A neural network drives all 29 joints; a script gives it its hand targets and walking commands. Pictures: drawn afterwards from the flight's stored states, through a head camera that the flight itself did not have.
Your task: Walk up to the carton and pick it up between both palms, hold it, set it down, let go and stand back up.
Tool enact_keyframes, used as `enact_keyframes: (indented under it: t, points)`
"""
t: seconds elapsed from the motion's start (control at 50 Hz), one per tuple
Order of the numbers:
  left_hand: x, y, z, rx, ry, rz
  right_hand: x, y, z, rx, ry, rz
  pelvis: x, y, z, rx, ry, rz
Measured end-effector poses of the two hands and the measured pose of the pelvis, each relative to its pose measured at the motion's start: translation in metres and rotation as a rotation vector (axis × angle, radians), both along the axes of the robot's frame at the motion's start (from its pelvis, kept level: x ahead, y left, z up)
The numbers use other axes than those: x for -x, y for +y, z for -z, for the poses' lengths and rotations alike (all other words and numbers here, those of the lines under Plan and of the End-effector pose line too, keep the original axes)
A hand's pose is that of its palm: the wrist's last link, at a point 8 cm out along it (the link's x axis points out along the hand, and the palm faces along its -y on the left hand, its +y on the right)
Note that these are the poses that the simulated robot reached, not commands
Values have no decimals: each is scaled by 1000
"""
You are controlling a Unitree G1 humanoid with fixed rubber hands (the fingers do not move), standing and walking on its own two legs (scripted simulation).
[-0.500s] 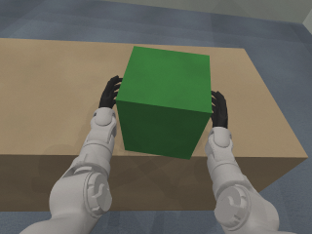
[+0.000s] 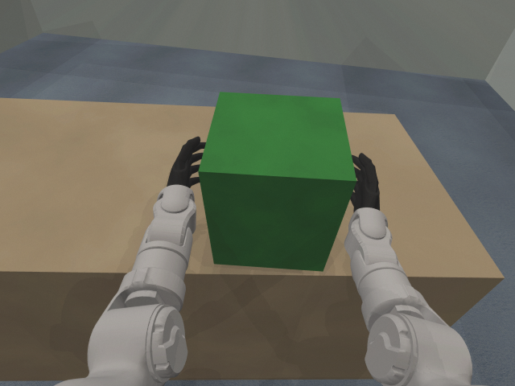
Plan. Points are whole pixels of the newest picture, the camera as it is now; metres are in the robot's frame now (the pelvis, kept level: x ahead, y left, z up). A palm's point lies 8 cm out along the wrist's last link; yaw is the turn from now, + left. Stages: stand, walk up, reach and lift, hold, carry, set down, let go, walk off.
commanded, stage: reach and lift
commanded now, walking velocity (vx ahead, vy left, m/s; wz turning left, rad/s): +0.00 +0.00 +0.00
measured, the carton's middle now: (273, 185) +0.46 -0.04 +0.09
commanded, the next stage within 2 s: none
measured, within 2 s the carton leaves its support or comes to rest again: neither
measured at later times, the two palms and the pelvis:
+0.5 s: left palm (162, 180) +0.38 +0.14 +0.17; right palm (364, 195) +0.36 -0.16 +0.16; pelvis -0.02 +0.01 +0.00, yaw +1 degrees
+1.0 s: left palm (150, 185) +0.34 +0.15 +0.20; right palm (368, 190) +0.35 -0.15 +0.18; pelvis -0.04 +0.00 +0.00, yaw +2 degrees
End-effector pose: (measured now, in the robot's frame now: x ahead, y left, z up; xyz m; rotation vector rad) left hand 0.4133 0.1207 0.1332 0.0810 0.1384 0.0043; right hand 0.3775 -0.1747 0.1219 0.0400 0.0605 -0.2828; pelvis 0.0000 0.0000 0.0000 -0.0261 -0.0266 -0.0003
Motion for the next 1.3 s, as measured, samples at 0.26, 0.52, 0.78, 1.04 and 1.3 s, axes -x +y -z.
enact_keyframes:
  t: [0.26,0.52,0.78,1.04,1.3]
  points:
    - [18,11,-29,-8,5,-10,9,9,-28,2,-4,-27,8,3,1,-2,-111,-15]
    - [36,20,-41,-10,17,-43,19,18,-38,5,1,-45,22,7,2,-3,-133,-16]
    - [55,19,-61,-21,4,-62,28,16,-58,22,-22,-65,29,4,4,-1,-177,-23]
    - [73,25,-65,-23,34,-118,34,23,-63,16,-10,-109,40,-5,4,-12,-179,-41]
    - [89,21,-77,-23,41,-142,46,20,-76,11,-14,-122,53,-14,4,-22,-200,-43]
